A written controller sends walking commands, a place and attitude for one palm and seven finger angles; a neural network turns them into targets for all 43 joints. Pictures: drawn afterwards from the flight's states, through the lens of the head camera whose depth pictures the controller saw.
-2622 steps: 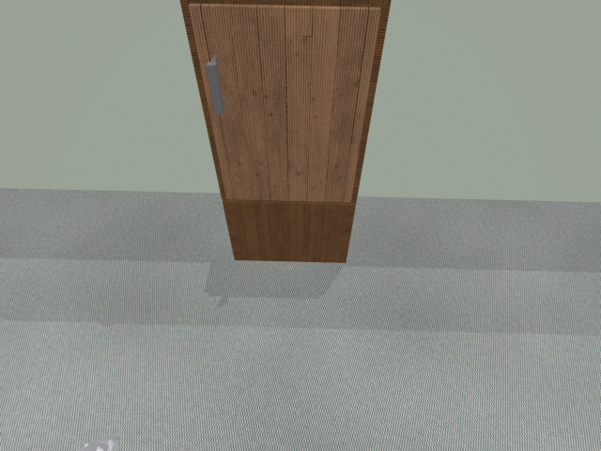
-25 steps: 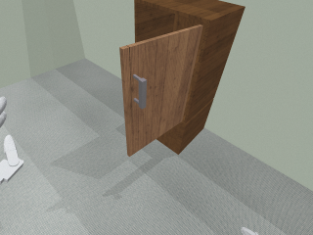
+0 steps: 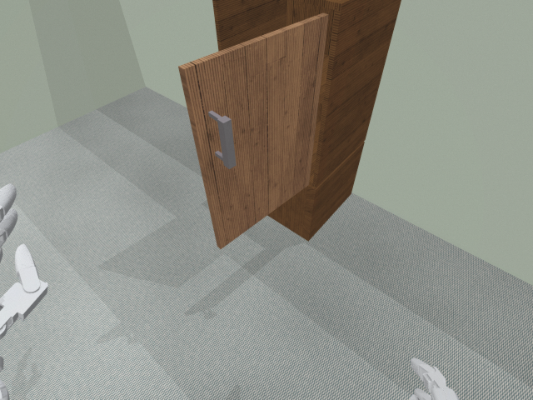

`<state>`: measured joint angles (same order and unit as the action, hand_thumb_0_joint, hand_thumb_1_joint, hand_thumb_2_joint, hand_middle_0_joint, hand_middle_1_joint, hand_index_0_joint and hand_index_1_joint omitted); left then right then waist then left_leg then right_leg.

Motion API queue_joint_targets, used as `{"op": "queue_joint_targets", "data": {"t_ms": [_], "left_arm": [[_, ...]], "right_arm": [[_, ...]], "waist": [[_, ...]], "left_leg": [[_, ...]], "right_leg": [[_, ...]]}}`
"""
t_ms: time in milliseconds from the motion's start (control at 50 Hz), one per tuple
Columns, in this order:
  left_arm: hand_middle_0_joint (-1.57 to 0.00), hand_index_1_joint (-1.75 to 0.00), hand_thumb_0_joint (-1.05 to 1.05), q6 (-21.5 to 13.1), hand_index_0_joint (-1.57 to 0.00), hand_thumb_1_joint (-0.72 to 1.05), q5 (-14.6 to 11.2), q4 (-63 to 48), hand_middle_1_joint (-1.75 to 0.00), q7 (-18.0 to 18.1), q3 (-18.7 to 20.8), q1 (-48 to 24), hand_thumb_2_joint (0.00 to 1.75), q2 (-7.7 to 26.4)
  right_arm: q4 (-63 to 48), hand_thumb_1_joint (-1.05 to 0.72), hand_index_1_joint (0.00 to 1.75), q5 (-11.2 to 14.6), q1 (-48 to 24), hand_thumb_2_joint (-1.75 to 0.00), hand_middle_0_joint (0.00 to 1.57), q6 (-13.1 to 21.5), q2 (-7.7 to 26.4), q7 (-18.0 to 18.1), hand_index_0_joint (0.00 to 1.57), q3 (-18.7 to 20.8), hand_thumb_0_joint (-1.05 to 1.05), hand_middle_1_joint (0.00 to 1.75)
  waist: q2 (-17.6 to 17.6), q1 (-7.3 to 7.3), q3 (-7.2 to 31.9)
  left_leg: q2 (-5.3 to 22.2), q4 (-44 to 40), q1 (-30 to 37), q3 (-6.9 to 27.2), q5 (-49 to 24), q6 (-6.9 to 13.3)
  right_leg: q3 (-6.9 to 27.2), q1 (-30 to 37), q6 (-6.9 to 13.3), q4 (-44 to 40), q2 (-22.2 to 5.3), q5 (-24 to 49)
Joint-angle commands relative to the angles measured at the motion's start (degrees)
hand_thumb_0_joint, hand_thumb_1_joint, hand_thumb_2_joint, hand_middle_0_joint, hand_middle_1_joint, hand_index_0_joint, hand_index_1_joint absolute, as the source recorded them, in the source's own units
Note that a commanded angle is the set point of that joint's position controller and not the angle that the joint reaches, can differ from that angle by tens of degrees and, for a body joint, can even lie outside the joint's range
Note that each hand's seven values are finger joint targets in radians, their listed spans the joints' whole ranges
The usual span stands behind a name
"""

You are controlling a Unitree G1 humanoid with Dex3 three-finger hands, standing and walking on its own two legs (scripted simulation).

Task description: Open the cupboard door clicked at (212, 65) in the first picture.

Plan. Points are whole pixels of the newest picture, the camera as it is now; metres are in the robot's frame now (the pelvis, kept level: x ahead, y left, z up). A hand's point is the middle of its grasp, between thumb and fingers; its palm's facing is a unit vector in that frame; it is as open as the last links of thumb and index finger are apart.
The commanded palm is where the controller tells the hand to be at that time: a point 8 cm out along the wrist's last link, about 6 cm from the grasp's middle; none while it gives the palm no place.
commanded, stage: stop stepping back and stand still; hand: left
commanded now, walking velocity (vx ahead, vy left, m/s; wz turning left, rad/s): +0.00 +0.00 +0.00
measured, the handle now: (221, 139) +0.64 +0.14 +0.04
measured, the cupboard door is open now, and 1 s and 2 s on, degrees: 83 83 83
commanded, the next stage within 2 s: let the arm hang, fingers relaxed in 0.02 s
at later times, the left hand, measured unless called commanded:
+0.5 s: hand out of the picture -0.02 +0.20 -0.17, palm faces +0.02 -0.98 -0.17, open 7.1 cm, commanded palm none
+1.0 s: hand out of the picture +0.01 +0.24 -0.16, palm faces +0.04 -0.96 -0.27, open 7.4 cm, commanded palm none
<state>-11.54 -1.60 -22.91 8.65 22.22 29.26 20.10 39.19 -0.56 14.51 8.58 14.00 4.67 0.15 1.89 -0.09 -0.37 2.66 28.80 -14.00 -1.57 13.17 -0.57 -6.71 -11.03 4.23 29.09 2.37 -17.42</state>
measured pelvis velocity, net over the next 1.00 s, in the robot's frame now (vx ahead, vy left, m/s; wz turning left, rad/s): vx -0.03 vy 0.03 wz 0.02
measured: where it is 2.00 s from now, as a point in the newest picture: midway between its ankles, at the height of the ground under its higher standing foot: outside the picture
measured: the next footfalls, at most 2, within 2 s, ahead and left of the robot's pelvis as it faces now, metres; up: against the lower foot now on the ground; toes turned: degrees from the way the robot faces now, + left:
none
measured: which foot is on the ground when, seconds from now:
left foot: down 0.00-1.00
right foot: down 0.00-1.00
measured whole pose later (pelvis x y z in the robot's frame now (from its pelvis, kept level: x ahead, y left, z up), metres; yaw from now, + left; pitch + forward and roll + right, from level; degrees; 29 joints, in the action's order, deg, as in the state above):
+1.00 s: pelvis -0.03 +0.03 +0.01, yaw +1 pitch -2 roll +0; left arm -0.2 0.5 65.1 0.4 1.6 11.1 13.2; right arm 65.0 -1.7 13.5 -0.6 11.6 0.6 0.4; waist 1.5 -0.5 -2.4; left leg -0.4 23.3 -12.9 -1.8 8.6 1.1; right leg -6.7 -9.8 2.2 24.2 -0.4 -12.7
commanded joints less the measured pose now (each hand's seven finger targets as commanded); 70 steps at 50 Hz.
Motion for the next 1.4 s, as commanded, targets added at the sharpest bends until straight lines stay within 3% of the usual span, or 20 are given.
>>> {"op": "queue_joint_targets", "data": {"t_ms": [0, 40, 80, 100, 120, 140, 180, 220, 260, 320, 360, 420, 480, 560, 640, 820, 920, 1040, 1100, 1380], "left_arm": [[-0.2, -0.3, 0.0, -3.37, -0.2, 0.9, 0.29, -14.99, -0.3, 1.25, 8.72, -1.33, 0.9, 14.16], [-0.2, -0.3, 0.0, -3.54, -0.2, 0.9, 0.22, -16.44, -0.3, 1.2, 8.83, -1.76, 0.9, 14.49], [-0.2, -0.3, 0.0, -3.28, -0.2, 0.9, -0.27, -14.9, -0.3, 1.18, 8.6, 0.61, 0.9, 13.54], [-0.2, -0.3, 0.0, 5.45, -0.2, 0.9, 4.64, 30.4, -0.3, -7.25, -15.67, -4.09, 0.9, 4.27], [-0.2, -0.3, 0.0, 9.41, -0.2, 0.9, 3.63, 32.06, -0.3, -8.76, -14.47, -3.79, 0.9, 3.59], [-0.2, -0.3, 0.0, 9.88, -0.2, 0.9, 3.9, 33.85, -0.3, -9.0, -15.38, -6.37, 0.9, 2.56], [-0.2, -0.3, 0.0, 10.09, -0.2, 0.9, 3.67, 39.41, -0.3, -9.24, -16.0, -10.37, 0.9, 3.86], [-0.2, -0.3, 0.0, 10.09, -0.2, 0.9, 3.74, 46.35, -0.3, -9.2, -16.47, -14.47, 0.9, 5.83], [-0.2, -0.3, 0.0, 10.54, -0.2, 0.9, 3.37, 53.85, -0.3, -8.84, -17.58, -18.12, 0.9, 6.38], [-0.2, -0.3, 0.0, 11.34, -0.2, 0.9, 2.84, 63.74, -0.3, -8.32, -19.41, -20.01, 0.9, 4.47], [-0.2, -0.3, 0.0, 11.52, -0.2, 0.9, 2.66, 69.39, -0.3, -8.16, -19.98, -18.51, 0.9, 3.45], [-0.2, -0.3, 0.0, 11.11, -0.2, 0.9, 2.34, 76.4, -0.3, -8.04, -20.15, -16.33, 0.9, 2.29], [-0.2, -0.3, 0.0, 10.74, -0.2, 0.9, 2.16, 81.0, -0.3, -7.91, -19.85, -14.8, 0.9, 1.5], [-0.2, -0.3, 0.0, 10.8, -0.2, 0.9, 2.14, 84.99, -0.3, -7.78, -19.98, -13.99, 0.9, 1.0], [-0.2, -0.3, 0.0, 11.1, -0.2, 0.9, 2.2, 86.67, -0.3, -7.58, -19.78, -12.91, 0.9, 0.67], [-0.2, -0.3, 0.0, 11.2, -0.2, 0.9, 2.31, 87.05, -0.3, -7.43, -19.43, -13.85, 0.9, 1.28], [-0.2, -0.3, 0.0, 10.84, -0.2, 0.9, 2.3, 86.54, -0.3, -7.46, -19.39, -15.45, 0.9, 1.82], [-0.2, -0.3, 0.0, 10.02, -0.2, 0.9, 2.3, 85.62, -0.3, -7.39, -19.18, -18.24, 0.9, 3.11], [-0.2, -0.3, 0.0, 9.94, -0.2, 0.9, 2.25, 85.52, -0.3, -7.47, -19.3, -19.57, 0.9, 3.48], [-0.2, -0.3, 0.0, 9.46, -0.2, 0.9, 2.16, 85.48, -0.3, -7.62, -19.37, -22.67, 0.9, 6.54]], "right_arm": [[-10.88, -0.9, 0.3, 0.5, -6.56, -0.9, 0.2, 2.7, 4.67, 0.38, 0.2, 1.98, 0.0, 0.3], [-11.26, -0.9, 0.3, 0.43, -6.82, -0.9, 0.2, 2.38, 4.64, 0.28, 0.2, 1.93, 0.0, 0.3], [-11.92, -0.9, 0.3, 0.7, -6.51, -0.9, 0.2, 1.94, 4.48, 0.13, 0.2, 1.97, 0.0, 0.3], [1.78, -0.9, 0.3, 0.49, -9.77, -0.9, 0.2, 2.67, 15.18, -4.97, 0.2, 5.01, 0.0, 0.3], [1.01, -0.9, 0.3, 0.97, -5.16, -0.9, 0.2, -1.4, 12.48, -4.85, 0.2, 5.05, 0.0, 0.3], [1.08, -0.9, 0.3, 0.44, -4.17, -0.9, 0.2, -2.48, 11.59, -4.59, 0.2, 4.78, 0.0, 0.3], [0.5, -0.9, 0.3, 0.02, -5.81, -0.9, 0.2, -4.47, 11.76, -4.46, 0.2, 3.39, 0.0, 0.3], [1.83, -0.9, 0.3, -0.44, -7.06, -0.9, 0.2, -5.77, 12.15, -4.46, 0.2, 3.0, 0.0, 0.3], [4.47, -0.9, 0.3, -0.79, -7.76, -0.9, 0.2, -7.16, 11.43, -4.66, 0.2, 2.54, 0.0, 0.3], [8.37, -0.9, 0.3, -1.28, -7.94, -0.9, 0.2, -8.46, 9.61, -4.61, 0.2, 1.11, 0.0, 0.3], [10.77, -0.9, 0.3, -1.18, -7.98, -0.9, 0.2, -8.69, 9.09, -4.35, 0.2, 0.72, 0.0, 0.3], [14.94, -0.9, 0.3, -0.9, -5.49, -0.9, 0.2, -8.72, 7.11, -3.85, 0.2, 0.44, 0.0, 0.3], [18.12, -0.9, 0.3, -0.79, -2.74, -0.9, 0.2, -8.77, 6.43, -3.4, 0.2, 0.8, 0.0, 0.3], [21.22, -0.9, 0.3, -0.67, 0.46, -0.9, 0.2, -9.15, 5.64, -3.14, 0.2, 1.35, 0.0, 0.3], [22.64, -0.9, 0.3, -0.69, 2.56, -0.9, 0.2, -9.43, 5.24, -2.98, 0.2, 1.76, 0.0, 0.3], [23.68, -0.9, 0.3, -0.89, 2.51, -0.9, 0.2, -9.01, 5.22, -3.09, 0.2, 2.03, 0.0, 0.3], [23.58, -0.9, 0.3, -0.89, 0.34, -0.9, 0.2, -8.41, 5.81, -3.27, 0.2, 1.89, 0.0, 0.3], [23.16, -0.9, 0.3, -0.65, -2.65, -0.9, 0.2, -7.76, 7.49, -3.35, 0.2, 1.97, 0.0, 0.3], [23.23, -0.9, 0.3, -0.73, -4.19, -0.9, 0.2, -7.69, 8.13, -3.38, 0.2, 1.81, 0.0, 0.3], [22.8, -0.9, 0.3, -0.52, -8.05, -0.9, 0.2, -7.64, 11.98, -3.51, 0.2, 1.75, 0.0, 0.3]], "waist": [[1.83, 0.13, 5.42], [3.02, 0.11, 6.33], [1.3, 0.12, 6.73], [1.73, -2.22, 2.89], [1.02, -1.04, 6.89], [-3.22, -0.75, 7.77], [-8.8, 0.1, 6.59], [-13.3, -0.09, 5.49], [-8.84, -0.64, 2.9], [0.5, -0.45, 0.68], [3.16, 0.41, 0.4], [4.39, 0.3, 1.44], [4.89, 0.15, 1.79], [0.23, -0.32, -2.01], [-1.31, -0.29, -3.7], [-1.83, -0.03, -5.39], [-0.83, 0.42, -4.31], [-0.85, 0.4, -1.5], [0.16, 0.21, -1.58], [-1.35, -0.21, 1.05]], "left_leg": [[2.38, -2.24, 4.67, 1.24, -18.61, 2.55], [2.25, -2.56, 3.88, 1.61, -18.64, 1.79], [2.23, -2.83, 3.6, 1.86, -16.13, 1.75], [4.15, 4.88, -2.06, 3.86, -23.48, 2.67], [4.3, 3.05, -0.15, 4.03, -23.67, 2.58], [5.05, 2.93, -1.78, 5.35, -21.94, 3.32], [5.08, 2.03, -5.04, 7.84, -15.46, 4.49], [2.66, 2.92, -4.42, 6.67, -11.13, 3.6], [1.2, 2.87, -2.23, 5.28, -8.09, 2.66], [2.67, -4.12, -1.82, 7.59, -6.87, 2.75], [3.53, -7.87, -3.45, 8.61, -2.59, 2.95], [2.46, -8.74, -1.58, 7.18, 0.13, 2.34], [2.59, -8.38, 0.61, 6.46, -0.04, 2.33], [2.58, -8.72, 0.76, 6.1, 2.01, 2.55], [2.54, -8.81, 0.22, 6.13, 4.23, 2.94], [2.73, -10.86, -1.59, 7.08, 5.14, 3.19], [3.18, -11.98, -1.23, 7.51, 1.62, 3.17], [3.58, -11.23, 2.09, 7.16, -7.87, 2.83], [3.81, -11.96, 2.77, 7.18, -8.29, 2.57], [4.31, -12.46, 7.14, 6.58, -11.75, 2.22]], "right_leg": [[10.11, 1.83, -4.36, -6.18, -7.81, 24.38], [9.66, 3.17, -3.9, -5.76, -7.53, 23.72], [9.83, 3.45, -3.68, -6.93, -7.41, 21.01], [6.39, -3.41, -2.09, 1.35, -10.93, 28.32], [8.59, -2.45, -1.47, 0.91, -9.69, 25.91], [7.42, -2.11, -1.3, 1.79, -8.78, 22.4], [7.45, -1.58, -0.87, 0.3, -8.94, 15.94], [9.48, -1.76, 0.3, -3.35, -11.36, 13.96], [10.59, -4.78, 1.95, -5.79, -13.19, 9.3], [9.17, -3.47, 0.05, -6.7, -9.92, 2.52], [8.94, 0.09, -0.92, -8.28, -8.78, -0.17], [9.84, 1.53, -0.29, -11.15, -9.44, -0.97], [9.48, 1.51, 0.11, -13.12, -9.85, -0.76], [8.93, -1.83, 0.43, -15.01, -9.89, -4.88], [8.64, -3.75, 0.59, -15.2, -9.65, -8.44], [8.41, -3.54, 0.34, -13.25, -9.38, -7.35], [7.89, -0.88, -0.13, -12.21, -9.54, -2.15], [7.67, 2.22, -0.5, -12.07, -10.1, 6.18], [7.85, 2.78, -0.68, -12.65, -10.25, 7.12], [8.22, 4.88, -1.03, -14.51, -10.84, 12.02]]}}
